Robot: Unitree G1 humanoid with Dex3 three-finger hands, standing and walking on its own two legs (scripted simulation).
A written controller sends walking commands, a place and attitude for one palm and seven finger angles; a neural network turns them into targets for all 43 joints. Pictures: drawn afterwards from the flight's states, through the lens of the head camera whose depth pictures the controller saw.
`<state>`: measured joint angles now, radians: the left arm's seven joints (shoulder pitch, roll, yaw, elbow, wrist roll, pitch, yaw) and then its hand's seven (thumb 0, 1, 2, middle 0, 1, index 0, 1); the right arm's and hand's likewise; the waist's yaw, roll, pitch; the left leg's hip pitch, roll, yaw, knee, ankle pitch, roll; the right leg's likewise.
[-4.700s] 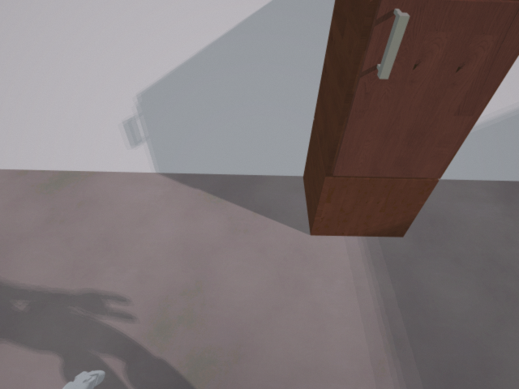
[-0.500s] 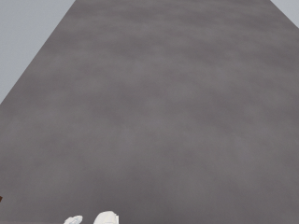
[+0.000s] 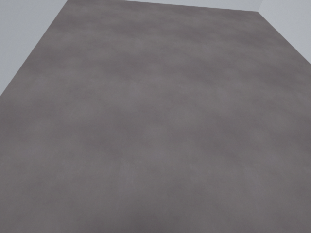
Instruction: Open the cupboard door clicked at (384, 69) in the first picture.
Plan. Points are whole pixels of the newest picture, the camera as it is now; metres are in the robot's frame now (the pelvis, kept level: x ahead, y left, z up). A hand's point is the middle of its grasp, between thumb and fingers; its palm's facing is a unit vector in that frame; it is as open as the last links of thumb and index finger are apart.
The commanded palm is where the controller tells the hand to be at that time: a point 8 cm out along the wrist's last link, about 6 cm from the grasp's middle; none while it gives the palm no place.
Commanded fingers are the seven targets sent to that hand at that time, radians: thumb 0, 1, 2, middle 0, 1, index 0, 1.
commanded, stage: turn to face it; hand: left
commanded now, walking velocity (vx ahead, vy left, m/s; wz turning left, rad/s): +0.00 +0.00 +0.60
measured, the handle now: out of the picture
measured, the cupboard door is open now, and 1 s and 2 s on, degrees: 0 0 0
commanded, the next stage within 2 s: none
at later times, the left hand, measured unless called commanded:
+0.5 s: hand out of the picture +0.09 +0.15 -0.14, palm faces +0.29 -0.92 -0.26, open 7.4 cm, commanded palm none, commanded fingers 0.00 0.90 0.90 -0.20 -0.30 -0.20 -0.30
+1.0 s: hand out of the picture -0.07 +0.20 -0.18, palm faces +0.60 -0.76 -0.25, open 7.4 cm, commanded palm none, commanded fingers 0.00 0.90 0.90 -0.20 -0.30 -0.20 -0.30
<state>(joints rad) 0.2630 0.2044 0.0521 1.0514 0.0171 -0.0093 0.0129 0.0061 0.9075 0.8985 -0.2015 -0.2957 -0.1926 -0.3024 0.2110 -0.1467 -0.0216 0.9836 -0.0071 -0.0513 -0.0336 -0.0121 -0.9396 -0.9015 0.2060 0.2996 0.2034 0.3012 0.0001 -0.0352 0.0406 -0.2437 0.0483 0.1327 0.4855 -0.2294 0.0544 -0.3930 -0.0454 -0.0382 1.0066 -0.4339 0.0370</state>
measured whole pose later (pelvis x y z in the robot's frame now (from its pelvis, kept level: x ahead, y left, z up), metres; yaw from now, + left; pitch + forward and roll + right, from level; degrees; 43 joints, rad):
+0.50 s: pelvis +0.03 -0.06 +0.00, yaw +18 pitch +0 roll +2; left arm 0.15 0.15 0.03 0.92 0.02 0.00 0.03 0.00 0.90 0.90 -0.21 -0.30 -0.20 -0.30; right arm 0.27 -0.22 -0.09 0.99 -0.02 0.07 0.01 0.01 -0.91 -0.90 0.20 0.30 0.20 0.30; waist -0.05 0.04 0.04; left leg -0.51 0.03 0.03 1.17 -0.39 -0.07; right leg -0.20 -0.08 -0.20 0.50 -0.29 -0.03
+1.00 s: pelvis +0.01 -0.01 +0.00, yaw +35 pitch +0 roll -1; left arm 0.20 0.27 0.08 0.93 0.02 0.06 0.00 0.01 0.91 0.90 -0.20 -0.30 -0.19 -0.30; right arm 0.14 -0.22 -0.04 0.89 -0.01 0.03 0.01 0.00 -0.91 -0.90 0.20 0.30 0.20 0.30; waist 0.02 -0.03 0.08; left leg -0.27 0.00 0.02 0.52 -0.25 0.04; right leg -0.49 -0.12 -0.04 1.14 -0.39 0.10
